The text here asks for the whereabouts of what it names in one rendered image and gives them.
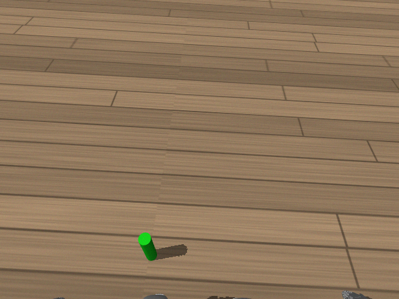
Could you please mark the can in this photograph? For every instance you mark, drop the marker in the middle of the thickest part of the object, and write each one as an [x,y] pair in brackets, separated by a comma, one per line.
[147,246]

